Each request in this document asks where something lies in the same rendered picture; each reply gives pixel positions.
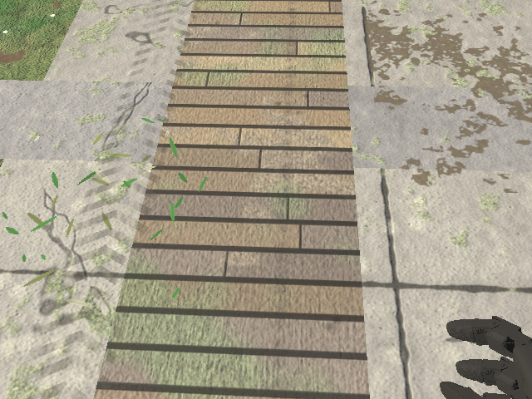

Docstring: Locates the right robot hand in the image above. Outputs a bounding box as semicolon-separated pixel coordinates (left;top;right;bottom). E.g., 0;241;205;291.
440;316;532;399

